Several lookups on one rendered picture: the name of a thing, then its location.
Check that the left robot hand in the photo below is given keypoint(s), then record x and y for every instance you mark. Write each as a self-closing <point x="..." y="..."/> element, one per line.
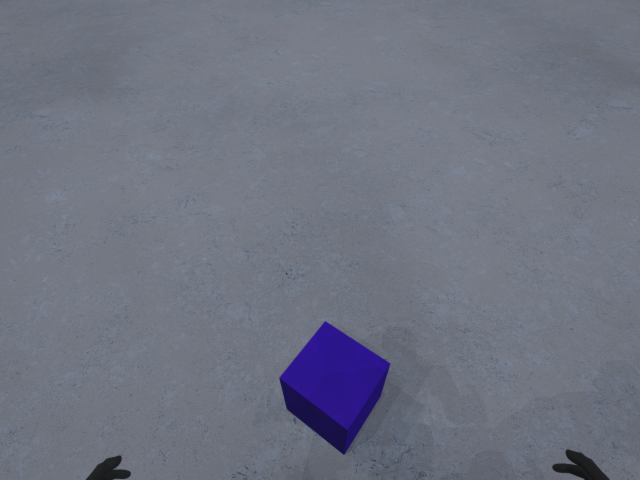
<point x="104" y="470"/>

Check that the carton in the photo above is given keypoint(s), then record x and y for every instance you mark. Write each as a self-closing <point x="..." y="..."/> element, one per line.
<point x="333" y="384"/>

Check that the right robot hand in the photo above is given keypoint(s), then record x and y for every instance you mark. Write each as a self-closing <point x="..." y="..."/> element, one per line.
<point x="584" y="468"/>

